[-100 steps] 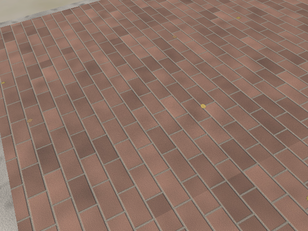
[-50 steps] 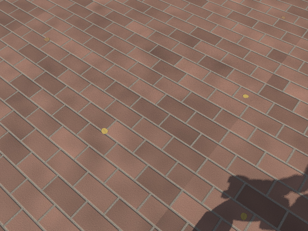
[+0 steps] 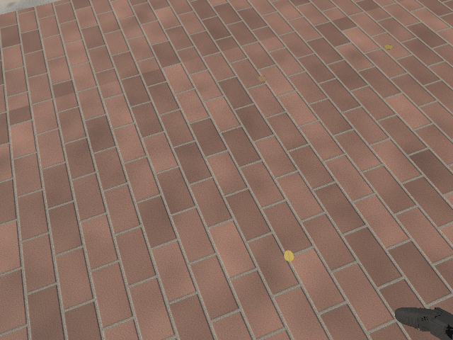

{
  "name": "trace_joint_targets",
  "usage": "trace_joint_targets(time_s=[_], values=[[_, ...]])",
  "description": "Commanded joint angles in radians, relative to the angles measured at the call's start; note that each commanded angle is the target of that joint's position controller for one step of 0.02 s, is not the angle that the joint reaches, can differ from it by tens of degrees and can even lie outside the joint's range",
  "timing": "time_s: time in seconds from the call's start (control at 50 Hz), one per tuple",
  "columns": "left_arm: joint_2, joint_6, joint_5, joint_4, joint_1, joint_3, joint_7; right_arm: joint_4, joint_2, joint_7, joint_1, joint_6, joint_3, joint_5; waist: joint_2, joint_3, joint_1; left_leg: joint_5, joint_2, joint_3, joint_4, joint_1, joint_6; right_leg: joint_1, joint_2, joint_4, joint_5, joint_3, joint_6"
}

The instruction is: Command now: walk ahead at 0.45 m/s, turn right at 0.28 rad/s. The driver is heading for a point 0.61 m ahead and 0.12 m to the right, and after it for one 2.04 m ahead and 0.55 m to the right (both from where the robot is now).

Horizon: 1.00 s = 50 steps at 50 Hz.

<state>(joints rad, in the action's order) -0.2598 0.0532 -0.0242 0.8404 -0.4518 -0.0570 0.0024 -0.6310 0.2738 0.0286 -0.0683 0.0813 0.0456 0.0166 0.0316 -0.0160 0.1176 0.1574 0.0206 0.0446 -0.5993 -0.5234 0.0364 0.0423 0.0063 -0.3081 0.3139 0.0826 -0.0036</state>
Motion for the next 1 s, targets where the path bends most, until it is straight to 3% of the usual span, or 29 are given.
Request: trace_joint_targets(time_s=[0.02,0.06,0.08,0.1,0.12,0.14,0.16,0.18,0.2,0.24,0.28,0.38,0.46,0.5,0.52,0.54,0.56,0.58,0.6,0.62,0.64,0.66,0.68,0.7,0.74,0.78,0.88,0.94,1.0], values=[[-0.212,0.006,-0.012,-0.072,0.058,-0.05,0.008,0.087,0.097,0.004,0.056,0.029,0.033,0.014,-0.186,-0.014,-0.085,-0.063,-0.04,-0.029,0.118,0.189,-0.018,0.115,0.203,0.063,-0.242,0.211,-0.159],[-0.18,0.009,-0.005,-0.08,0.07,-0.04,0.008,0.044,0.152,-0.014,-0.107,0.029,0.064,0.006,-0.159,0.076,-0.179,-0.06,-0.021,-0.02,0.169,0.466,-0.069,0.182,0.137,-0.122,-0.383,0.157,-0.106],[-0.112,0.015,0.017,-0.111,0.098,-0.017,0.006,0.025,0.215,-0.029,-0.283,0.026,0.083,-0.014,-0.064,0.217,-0.264,0.003,0.159,0.15,0.153,0.724,-0.135,0.335,0.074,-0.409,-0.227,0.105,-0.063],[-0.02,0.027,-0.001,-0.148,-0.003,0.009,0.014,-0.002,0.292,-0.025,-0.359,0.012,0.096,-0.034,0.243,0.348,-0.221,0.221,0.402,0.564,0.251,0.93,-0.268,0.62,-0.04,-0.733,0.231,0.005,-0.012],[-0.123,0.029,-0.027,-0.13,0.001,-0.015,0.017,-0.011,0.207,-0.02,-0.342,0.012,0.077,-0.028,0.207,0.279,-0.226,0.383,0.399,0.666,0.321,0.846,-0.292,0.72,0.009,-0.893,0.245,0.061,-0.006],[-0.166,0.025,-0.033,-0.139,0.069,-0.03,0.014,-0.013,0.147,-0.021,-0.287,0.012,0.058,-0.017,0.151,0.147,-0.217,0.349,0.365,0.512,0.328,0.745,-0.263,0.767,0.05,-0.936,0.157,0.053,-0.012],[-0.156,0.02,-0.022,-0.138,0.103,-0.029,0.012,-0.015,0.113,-0.02,-0.235,0.012,0.047,-0.018,0.104,0.085,-0.195,0.232,0.312,0.387,0.346,0.647,-0.24,0.741,0.079,-0.928,0.084,0.035,-0.011],[-0.142,0.015,-0.01,-0.141,0.127,-0.031,0.01,-0.023,0.085,-0.018,-0.195,0.012,0.04,-0.024,0.091,0.04,-0.173,0.135,0.275,0.3,0.372,0.569,-0.23,0.722,0.098,-0.897,0.035,0.033,-0.009],[-0.125,0.006,-0.009,-0.144,0.133,-0.031,0.005,-0.029,0.071,-0.018,-0.168,0.016,0.036,-0.032,0.097,0.011,-0.15,0.053,0.25,0.223,0.4,0.503,-0.219,0.683,0.117,-0.874,0.0,0.035,-0.007],[-0.083,-0.011,-0.01,-0.157,0.146,-0.022,-0.003,-0.044,0.074,-0.02,-0.148,0.028,0.042,-0.027,0.085,-0.013,-0.128,-0.06,0.244,0.129,0.44,0.44,-0.224,0.66,0.127,-0.84,-0.035,0.022,0.002],[-0.07,-0.02,-0.002,-0.182,0.182,-0.017,-0.007,-0.062,0.098,-0.022,-0.144,0.035,0.052,-0.023,0.052,-0.035,-0.119,-0.142,0.251,0.06,0.464,0.421,-0.236,0.682,0.13,-0.77,-0.082,0.019,0.017],[-0.058,-0.01,0.004,-0.235,0.327,0.001,-0.04,-0.097,0.157,-0.032,-0.159,0.029,0.066,-0.014,0.019,-0.063,-0.157,-0.203,0.225,-0.115,0.476,0.419,-0.205,0.616,0.112,-0.476,-0.32,-0.046,0.005],[-0.082,-0.013,0.001,-0.29,0.428,-0.003,-0.06,-0.13,0.202,-0.033,-0.211,0.011,0.08,0.006,0.005,-0.083,-0.176,-0.271,0.259,-0.175,0.431,0.527,-0.172,0.602,0.087,-0.355,-0.281,-0.094,-0.045],[-0.115,-0.018,0.006,-0.305,0.411,-0.019,-0.064,-0.135,0.235,-0.036,-0.22,-0.004,0.088,0.013,0.031,-0.04,-0.147,-0.569,0.261,-0.211,0.313,0.581,-0.152,0.516,0.027,-0.336,-0.184,-0.15,-0.084],[-0.144,-0.023,0.006,-0.295,0.341,-0.036,-0.062,-0.134,0.25,-0.039,-0.22,-0.014,0.092,0.016,0.044,0.015,-0.101,-0.732,0.251,-0.232,0.183,0.587,-0.139,0.409,-0.017,-0.331,-0.138,-0.182,-0.11],[-0.188,-0.028,0.002,-0.259,0.189,-0.064,-0.054,-0.13,0.243,-0.042,-0.213,-0.021,0.087,0.02,0.033,0.095,-0.013,-0.791,0.221,-0.264,-0.02,0.523,-0.112,0.194,-0.067,-0.283,-0.169,-0.2,-0.145],[-0.259,-0.041,-0.002,-0.215,0.013,-0.099,-0.036,-0.117,0.204,-0.048,-0.233,-0.018,0.069,0.001,-0.034,0.187,0.062,-0.57,0.183,-0.266,-0.316,0.298,-0.068,-0.117,-0.022,-0.28,-0.191,-0.078,-0.191],[-0.383,-0.035,-0.011,-0.224,0.049,-0.113,-0.027,-0.055,0.053,-0.035,-0.335,0.002,0.019,-0.041,-0.33,0.273,-0.076,0.388,-0.017,-0.198,-0.698,-0.145,-0.003,-0.419,0.252,-0.171,0.011,0.512,-0.374],[-0.307,-0.017,-0.004,-0.266,0.02,-0.087,-0.034,-0.049,0.131,-0.022,-0.247,0.038,0.025,-0.01,-0.213,0.426,0.001,0.448,-0.041,0.048,-0.81,-0.234,-0.015,-0.467,0.325,-0.011,0.17,0.78,-0.416],[-0.249,-0.002,0.006,-0.249,0.052,-0.07,-0.038,-0.018,0.186,-0.016,-0.142,0.053,0.039,0.028,-0.15,0.274,0.014,0.347,0.002,0.054,-0.8,-0.316,-0.034,-0.375,0.302,0.024,0.116,0.649,-0.358],[-0.215,0.006,0.006,-0.244,0.108,-0.058,-0.037,-0.026,0.168,-0.019,-0.143,0.06,0.03,0.025,-0.08,0.18,-0.032,0.256,0.054,0.04,-0.716,-0.29,-0.048,-0.228,0.273,0.02,0.013,0.508,-0.322],[-0.175,0.008,0.012,-0.252,0.182,-0.045,-0.033,-0.045,0.163,-0.027,-0.153,0.058,0.03,0.003,-0.043,0.122,-0.075,0.197,0.097,0.032,-0.635,-0.223,-0.044,-0.086,0.243,0.015,-0.124,0.396,-0.292],[-0.142,0.012,0.028,-0.263,0.226,-0.031,-0.03,-0.062,0.167,-0.026,-0.182,0.044,0.034,-0.003,-0.069,0.104,-0.11,0.157,0.127,0.037,-0.595,-0.143,-0.041,0.012,0.218,0.034,-0.244,0.318,-0.28],[-0.134,0.016,0.035,-0.26,0.242,-0.027,-0.029,-0.074,0.162,-0.024,-0.205,0.029,0.035,-0.003,-0.084,0.099,-0.127,0.139,0.135,0.032,-0.577,-0.094,-0.035,0.071,0.208,0.058,-0.304,0.28,-0.28],[-0.145,0.033,0.031,-0.231,0.234,-0.027,-0.027,-0.091,0.13,-0.025,-0.222,0.003,0.027,-0.007,-0.077,0.078,-0.138,0.099,0.138,0.013,-0.528,-0.071,-0.015,0.137,0.201,0.099,-0.402,0.183,-0.285],[-0.16,0.044,0.032,-0.201,0.212,-0.03,-0.022,-0.077,0.108,-0.029,-0.167,-0.011,0.019,-0.009,-0.068,0.029,-0.123,-0.007,0.143,0.013,-0.44,-0.123,0.002,0.151,0.19,0.14,-0.418,0.104,-0.272],[-0.166,0.049,0.036,-0.157,0.188,-0.026,-0.01,-0.058,0.079,-0.01,-0.044,0.001,0.007,0.002,-0.071,-0.032,-0.064,-0.315,0.095,-0.01,-0.132,-0.111,-0.012,0.11,0.149,0.186,-0.358,-0.061,-0.195],[-0.179,0.043,0.03,-0.119,0.145,-0.031,-0.009,-0.029,0.07,0.008,0.024,0.004,0.002,0.009,-0.062,-0.067,-0.031,-0.326,0.071,-0.012,-0.031,-0.144,-0.033,0.008,0.192,0.186,-0.36,-0.091,-0.188],[-0.185,0.021,0.022,-0.091,0.121,-0.037,-0.004,0.005,0.069,0.031,0.067,0.006,0.0,0.005,-0.059,-0.078,-0.022,-0.215,0.05,-0.031,0.021,-0.211,-0.067,-0.136,0.236,0.123,-0.475,-0.109,-0.177]])
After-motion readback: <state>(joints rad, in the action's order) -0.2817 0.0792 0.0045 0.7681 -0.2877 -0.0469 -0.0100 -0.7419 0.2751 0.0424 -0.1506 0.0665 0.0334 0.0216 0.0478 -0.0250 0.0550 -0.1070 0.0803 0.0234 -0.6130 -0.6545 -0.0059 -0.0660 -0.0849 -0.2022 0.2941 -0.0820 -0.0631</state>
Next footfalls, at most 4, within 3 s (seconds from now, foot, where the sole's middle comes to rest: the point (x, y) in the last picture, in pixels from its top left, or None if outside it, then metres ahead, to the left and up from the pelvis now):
0.08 left None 0.17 0.14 -0.78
0.56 right None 0.42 -0.19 -0.78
1.10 left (303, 245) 0.78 -0.09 -0.78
1.60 right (373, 186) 1.04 -0.34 -0.78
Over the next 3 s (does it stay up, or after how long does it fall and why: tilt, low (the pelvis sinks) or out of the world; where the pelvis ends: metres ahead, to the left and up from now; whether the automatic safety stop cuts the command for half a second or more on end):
stays up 1.57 -0.47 -0.01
